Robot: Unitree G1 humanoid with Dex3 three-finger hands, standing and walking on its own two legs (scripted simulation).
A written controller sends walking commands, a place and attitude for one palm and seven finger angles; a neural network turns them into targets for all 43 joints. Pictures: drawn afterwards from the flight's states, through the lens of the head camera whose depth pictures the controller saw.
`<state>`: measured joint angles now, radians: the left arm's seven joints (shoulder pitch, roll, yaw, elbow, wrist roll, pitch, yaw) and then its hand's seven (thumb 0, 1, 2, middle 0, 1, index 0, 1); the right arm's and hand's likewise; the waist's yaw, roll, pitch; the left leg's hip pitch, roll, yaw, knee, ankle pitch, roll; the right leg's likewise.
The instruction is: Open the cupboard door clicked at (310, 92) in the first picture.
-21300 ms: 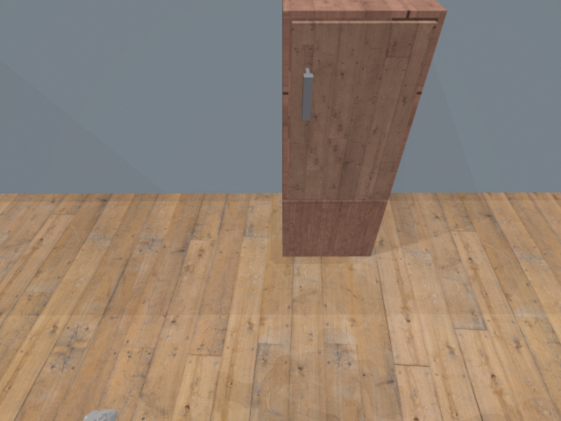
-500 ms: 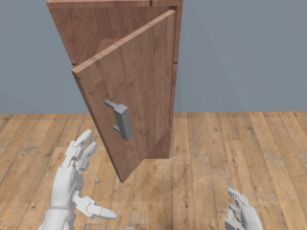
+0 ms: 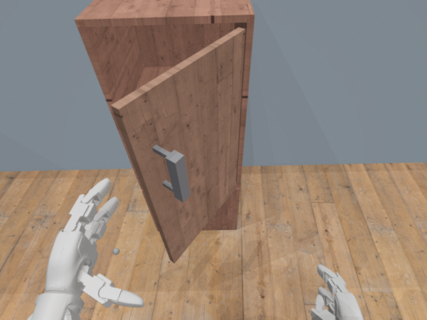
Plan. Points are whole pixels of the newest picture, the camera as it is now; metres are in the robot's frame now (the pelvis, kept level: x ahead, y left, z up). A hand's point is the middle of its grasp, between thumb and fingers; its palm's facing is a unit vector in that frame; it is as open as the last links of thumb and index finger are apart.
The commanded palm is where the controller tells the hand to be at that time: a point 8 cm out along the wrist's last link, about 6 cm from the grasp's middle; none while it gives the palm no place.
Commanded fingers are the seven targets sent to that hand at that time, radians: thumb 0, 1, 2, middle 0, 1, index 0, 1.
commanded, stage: draw the hand back to the body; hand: left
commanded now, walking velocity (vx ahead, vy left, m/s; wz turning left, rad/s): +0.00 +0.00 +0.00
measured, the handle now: (170, 173) +0.37 +0.11 +0.09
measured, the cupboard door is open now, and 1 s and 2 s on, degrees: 54 54 54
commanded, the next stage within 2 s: step back with the hand held close in 1.28 s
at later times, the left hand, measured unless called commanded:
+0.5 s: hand (56, 238) +0.20 +0.24 +0.15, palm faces +0.28 -0.89 -0.36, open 13.9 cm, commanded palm +0.16 +0.28 +0.17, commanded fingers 0.00 0.23 0.62 -0.18 -0.30 -0.18 -0.30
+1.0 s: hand out of the picture +0.22 +0.28 +0.21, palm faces +0.47 -0.79 -0.40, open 8.1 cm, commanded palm +0.17 +0.31 +0.21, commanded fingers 0.00 0.90 0.90 -0.20 -0.30 -0.20 -0.30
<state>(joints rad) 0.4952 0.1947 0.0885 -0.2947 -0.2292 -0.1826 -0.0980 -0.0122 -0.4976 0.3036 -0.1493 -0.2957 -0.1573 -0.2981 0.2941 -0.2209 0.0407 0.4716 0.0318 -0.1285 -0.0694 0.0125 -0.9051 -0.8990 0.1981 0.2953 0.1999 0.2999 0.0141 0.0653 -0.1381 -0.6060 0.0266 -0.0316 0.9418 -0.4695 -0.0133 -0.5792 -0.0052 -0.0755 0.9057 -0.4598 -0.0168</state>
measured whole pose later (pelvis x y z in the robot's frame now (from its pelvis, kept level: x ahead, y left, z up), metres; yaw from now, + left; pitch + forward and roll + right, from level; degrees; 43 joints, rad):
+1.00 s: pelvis +0.02 +0.02 +0.05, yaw -2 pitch -4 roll -1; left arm 0.43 0.34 0.35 -0.35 -0.05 -0.08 0.12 0.01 0.75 0.84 -0.20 -0.30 -0.21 -0.30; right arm 0.21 -0.23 0.03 0.64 0.00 -0.13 -0.09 0.01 -0.90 -0.90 0.20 0.30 0.20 0.30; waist 0.07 0.06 0.01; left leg -0.10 0.01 0.02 0.44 -0.27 0.01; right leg -0.09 -0.01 -0.03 0.40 -0.24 0.01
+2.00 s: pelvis -0.06 +0.04 +0.04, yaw -3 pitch -1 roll -1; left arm 0.55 0.42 0.44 -0.49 -0.01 -0.19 0.14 0.01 0.89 0.90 -0.21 -0.30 -0.22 -0.30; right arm 0.20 -0.22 0.00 0.52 0.01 -0.02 -0.09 0.01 -0.90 -0.90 0.20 0.30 0.20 0.30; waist 0.01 0.00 0.03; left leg -0.33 0.00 0.06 0.55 -0.20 0.04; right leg -0.33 -0.02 0.01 0.51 -0.16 0.03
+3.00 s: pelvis -0.27 +0.01 +0.05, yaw -6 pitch +0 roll +1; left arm 0.63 0.48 0.46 -0.55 -0.04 -0.20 0.15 0.01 0.89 0.90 -0.21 -0.30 -0.22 -0.30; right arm 0.25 -0.19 0.03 0.58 0.00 -0.14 -0.06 0.01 -0.90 -0.90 0.20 0.30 0.20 0.30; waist -0.03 -0.04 -0.02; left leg -0.29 0.00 0.11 0.47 -0.20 0.03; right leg -0.26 0.02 -0.07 0.57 -0.38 0.00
